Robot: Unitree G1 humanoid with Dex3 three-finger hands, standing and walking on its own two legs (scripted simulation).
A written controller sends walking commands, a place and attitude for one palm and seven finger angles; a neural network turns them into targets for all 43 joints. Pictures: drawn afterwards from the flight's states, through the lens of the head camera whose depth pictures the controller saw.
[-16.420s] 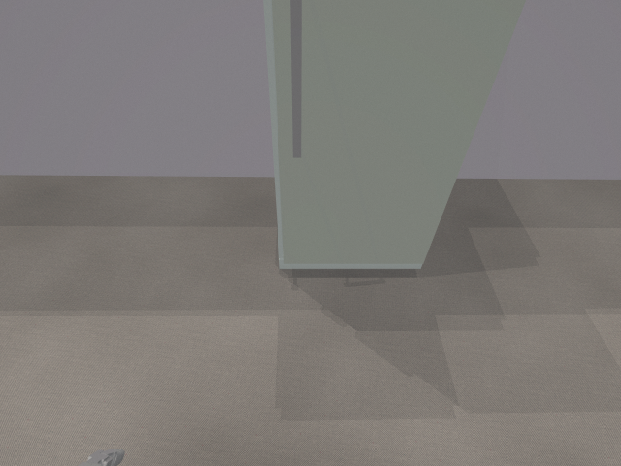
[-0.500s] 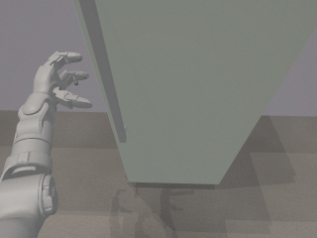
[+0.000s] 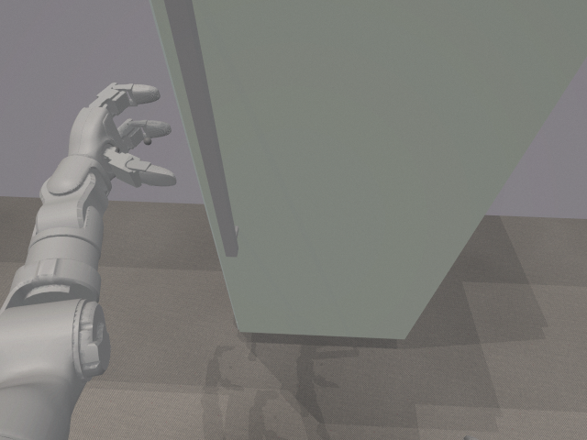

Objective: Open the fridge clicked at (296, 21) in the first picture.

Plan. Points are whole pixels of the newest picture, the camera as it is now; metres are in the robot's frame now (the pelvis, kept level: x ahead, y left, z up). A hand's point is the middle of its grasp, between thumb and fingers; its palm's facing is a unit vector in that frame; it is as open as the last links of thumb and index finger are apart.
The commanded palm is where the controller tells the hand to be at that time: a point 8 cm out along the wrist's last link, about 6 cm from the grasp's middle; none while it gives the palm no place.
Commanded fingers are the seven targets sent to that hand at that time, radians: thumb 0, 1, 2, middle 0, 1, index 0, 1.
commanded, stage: feel for the door with the fingertips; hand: left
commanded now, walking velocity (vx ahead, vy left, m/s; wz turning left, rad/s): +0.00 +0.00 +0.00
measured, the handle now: (216, 154) +0.51 +0.12 +0.11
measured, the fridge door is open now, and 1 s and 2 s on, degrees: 0 0 0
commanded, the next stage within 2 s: slide the fingers in behind the handle in 0.92 s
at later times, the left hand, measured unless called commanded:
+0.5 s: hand (182, 142) +0.46 +0.15 +0.18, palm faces -0.05 -1.00 +0.02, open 14.0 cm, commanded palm +0.43 +0.20 +0.18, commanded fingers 0.00 -0.50 0.30 -0.30 -1.20 -0.30 -1.20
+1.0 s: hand (191, 133) +0.47 +0.14 +0.18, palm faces -0.04 -1.00 +0.01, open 13.7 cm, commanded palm +0.46 +0.20 +0.18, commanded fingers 0.00 -0.50 0.30 -0.30 -1.20 -0.30 -1.20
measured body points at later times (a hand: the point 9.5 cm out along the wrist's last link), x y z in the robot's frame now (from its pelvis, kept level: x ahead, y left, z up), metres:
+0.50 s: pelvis +0.00 +0.00 +0.00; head +0.02 +0.00 +0.45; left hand +0.45 +0.20 +0.18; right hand +0.07 -0.26 -0.11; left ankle +0.03 +0.12 -0.73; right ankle -0.05 -0.10 -0.73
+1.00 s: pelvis -0.01 -0.01 +0.00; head +0.03 -0.01 +0.45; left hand +0.47 +0.19 +0.18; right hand +0.04 -0.28 -0.12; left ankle +0.03 +0.12 -0.73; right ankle -0.05 -0.10 -0.73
